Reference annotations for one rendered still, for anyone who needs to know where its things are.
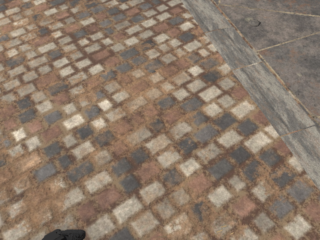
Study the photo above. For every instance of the robot left hand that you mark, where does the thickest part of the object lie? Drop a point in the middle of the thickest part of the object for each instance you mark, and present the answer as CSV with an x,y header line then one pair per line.
x,y
69,234

